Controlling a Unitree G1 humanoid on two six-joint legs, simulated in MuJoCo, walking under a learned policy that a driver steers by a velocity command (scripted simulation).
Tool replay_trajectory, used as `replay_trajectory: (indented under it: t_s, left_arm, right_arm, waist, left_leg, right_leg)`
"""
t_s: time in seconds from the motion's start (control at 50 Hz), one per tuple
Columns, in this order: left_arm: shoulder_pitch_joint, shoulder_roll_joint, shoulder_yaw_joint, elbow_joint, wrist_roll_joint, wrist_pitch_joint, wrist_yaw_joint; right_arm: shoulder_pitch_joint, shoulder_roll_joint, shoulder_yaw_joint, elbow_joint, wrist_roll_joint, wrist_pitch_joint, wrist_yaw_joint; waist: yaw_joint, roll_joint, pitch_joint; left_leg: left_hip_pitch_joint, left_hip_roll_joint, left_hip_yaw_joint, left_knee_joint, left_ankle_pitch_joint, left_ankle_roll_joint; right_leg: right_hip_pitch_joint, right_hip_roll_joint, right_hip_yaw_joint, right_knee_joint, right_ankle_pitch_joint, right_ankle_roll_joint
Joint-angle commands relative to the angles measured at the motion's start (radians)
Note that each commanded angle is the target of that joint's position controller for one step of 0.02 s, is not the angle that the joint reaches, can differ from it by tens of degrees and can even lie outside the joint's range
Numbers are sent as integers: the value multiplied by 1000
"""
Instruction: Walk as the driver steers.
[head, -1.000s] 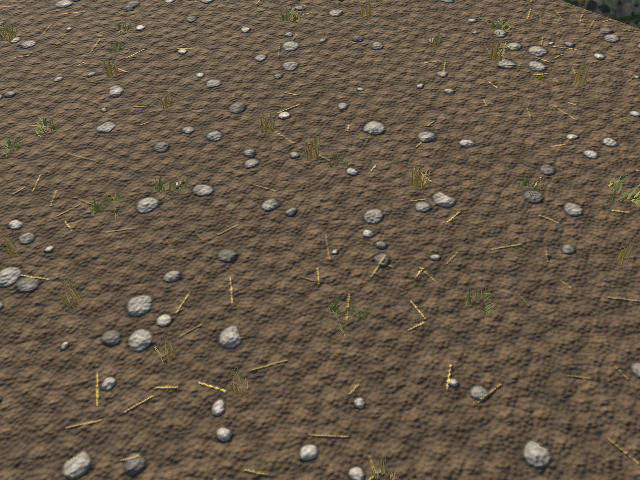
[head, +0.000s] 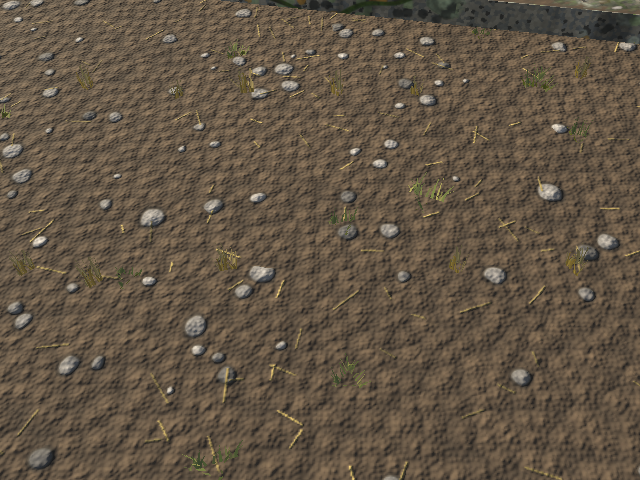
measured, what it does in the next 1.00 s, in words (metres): steps on the spot: left foot, then right foot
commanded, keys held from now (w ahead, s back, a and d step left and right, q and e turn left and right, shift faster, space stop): no key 0.78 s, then w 0.22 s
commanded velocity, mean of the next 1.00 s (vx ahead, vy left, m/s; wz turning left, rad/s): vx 0.05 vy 0.00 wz -0.08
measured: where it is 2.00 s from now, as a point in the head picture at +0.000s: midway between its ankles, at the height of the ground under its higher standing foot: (358, 473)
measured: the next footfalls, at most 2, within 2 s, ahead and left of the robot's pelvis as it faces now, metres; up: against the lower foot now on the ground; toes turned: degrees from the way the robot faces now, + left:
left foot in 0.16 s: +0.04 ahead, +0.13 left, +0.00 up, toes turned -3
right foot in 0.40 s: +0.02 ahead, -0.09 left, +0.00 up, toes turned +2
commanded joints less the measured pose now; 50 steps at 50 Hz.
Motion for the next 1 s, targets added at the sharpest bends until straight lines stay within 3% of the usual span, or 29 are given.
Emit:
replay_trajectory:
  t_s: [0.02,0.1,0.14,0.16,0.18,0.2,0.22,0.26,0.3,0.34,0.36,0.4,0.42,0.44,0.46,0.48,0.54,0.78,0.82,0.86,0.88,0.92,0.96,0.98,1.0]
  left_arm:
    - [7,135,29,-47,8,-5,2]
    - [-2,126,20,-27,5,3,3]
    - [2,106,11,-17,-11,7,12]
    - [32,56,-4,-19,-18,2,14]
    - [-7,52,-5,-32,-30,-7,16]
    - [-26,88,3,-19,-2,-10,13]
    - [-5,81,4,-2,-6,-10,6]
    - [24,71,2,27,-5,-8,5]
    - [20,48,-10,48,-5,-8,10]
    - [-8,32,-20,58,-19,-10,23]
    - [-5,30,-24,68,-23,-11,29]
    - [5,65,-21,92,-17,-17,37]
    - [12,106,-16,101,-6,-22,40]
    - [-5,111,-14,126,-20,-21,36]
    - [-3,64,-24,134,-24,-23,30]
    - [1,58,-29,147,-19,-25,29]
    - [3,70,-32,189,-13,-28,38]
    - [16,55,-51,282,-14,-35,41]
    - [37,69,-46,291,-13,-30,41]
    - [48,86,-35,282,-7,-20,36]
    - [56,79,-35,278,-6,-19,34]
    - [92,68,-32,278,-7,-26,32]
    - [134,103,-15,289,-6,-34,30]
    - [119,118,-6,286,-6,-37,27]
    - [90,114,-4,275,-9,-39,24]
  right_arm:
    - [40,-72,-15,-43,7,-12,-3]
    - [116,-65,-10,-21,18,-26,-10]
    - [167,-63,-6,-3,10,-41,-16]
    - [146,-116,-11,-20,-8,-51,-21]
    - [67,-173,-17,-46,-13,-57,-14]
    - [24,-133,-9,-41,-15,-65,-10]
    - [-14,-89,6,-43,-6,-73,-8]
    - [-24,-90,9,-30,1,-79,-11]
    - [25,-91,10,-3,6,-81,-10]
    - [81,-101,9,30,6,-77,-8]
    - [88,-110,5,42,7,-73,-8]
    - [89,-109,3,52,10,-71,-6]
    - [106,-106,1,51,10,-74,-1]
    - [128,-82,4,67,21,-73,4]
    - [91,-90,4,86,17,-68,-1]
    - [67,-88,3,91,13,-63,-2]
    - [55,-78,3,114,9,-55,1]
    - [75,-60,18,230,10,-51,2]
    - [94,-72,14,240,7,-47,4]
    - [93,-82,9,230,0,-39,9]
    - [90,-68,12,223,-1,-39,12]
    - [78,-37,18,207,-4,-51,16]
    - [64,-18,22,190,-8,-71,26]
    - [77,-20,21,189,-10,-80,29]
    - [99,-27,19,191,-9,-87,31]
  waist:
    - [0,-127,-106]
    - [-20,-125,-94]
    - [-45,-83,-69]
    - [-21,62,-77]
    - [-10,175,-20]
    - [-10,140,3]
    - [15,112,-11]
    - [23,129,-26]
    - [-7,134,-52]
    - [-38,134,-78]
    - [-34,129,-84]
    - [-34,103,-97]
    - [-55,54,-115]
    - [-77,-35,-84]
    - [-40,-21,-64]
    - [-32,-25,-39]
    - [-38,-49,-15]
    - [-38,-16,10]
    - [-37,-22,-4]
    - [-33,-24,57]
    - [-29,-32,94]
    - [-15,-66,97]
    - [-4,-150,47]
    - [-16,-174,42]
    - [-37,-160,46]
  left_leg:
    - [60,-26,30,-68,-19,14]
    - [205,-61,58,-294,-14,62]
    - [339,-41,30,-563,109,101]
    - [370,129,-166,-684,27,137]
    - [256,304,-384,-763,42,216]
    - [134,321,-342,-736,154,261]
    - [135,261,-266,-714,238,248]
    - [214,174,-145,-653,419,204]
    - [338,147,-96,-573,666,201]
    - [422,154,-101,-517,798,200]
    - [434,148,-100,-498,819,184]
    - [380,126,-107,-496,700,125]
    - [326,102,-96,-503,578,103]
    - [316,55,-60,-562,455,92]
    - [339,42,-44,-561,378,86]
    - [343,43,-41,-554,351,89]
    - [345,50,-45,-560,321,87]
    - [327,44,-46,-588,219,76]
    - [312,11,-28,-565,-1,86]
    - [217,-11,-36,-530,-264,116]
    - [174,-12,-48,-514,-303,125]
    - [112,-21,-44,-451,-222,122]
    - [94,-63,44,-335,-42,102]
    - [125,-58,75,-292,8,103]
    - [180,-49,74,-298,-2,110]
  right_leg:
    - [84,-272,312,-184,-249,-111]
    - [62,-278,338,-160,-210,-89]
    - [-11,-230,314,-112,-247,-21]
    - [-60,-160,238,14,-316,33]
    - [-114,-1,63,113,-326,68]
    - [3,-44,50,257,-362,77]
    - [43,-48,52,309,-326,81]
    - [44,-55,30,331,-294,96]
    - [37,-69,-7,242,-318,114]
    - [67,-81,-31,111,-290,118]
    - [110,-88,-36,15,-206,117]
    - [249,-142,27,-104,21,109]
    - [326,-206,77,-52,174,103]
    - [282,-204,72,-4,191,78]
    - [243,-199,77,-29,127,77]
    - [215,-197,81,-53,83,76]
    - [194,-196,88,-82,48,74]
    - [164,-199,98,-123,-79,63]
    - [145,-174,95,-121,-323,44]
    - [70,-162,115,-107,-621,3]
    - [49,-174,145,-109,-677,-14]
    - [97,-222,228,-134,-672,-43]
    - [177,-307,351,-223,-674,-87]
    - [154,-346,384,-249,-680,-104]
    - [93,-347,376,-251,-682,-104]
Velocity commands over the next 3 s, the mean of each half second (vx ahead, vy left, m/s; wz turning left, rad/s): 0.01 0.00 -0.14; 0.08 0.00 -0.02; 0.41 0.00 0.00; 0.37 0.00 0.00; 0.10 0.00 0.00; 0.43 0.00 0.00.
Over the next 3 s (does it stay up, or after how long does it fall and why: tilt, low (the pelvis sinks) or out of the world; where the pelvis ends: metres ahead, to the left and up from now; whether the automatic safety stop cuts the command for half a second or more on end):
stays up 0.69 0.04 0.00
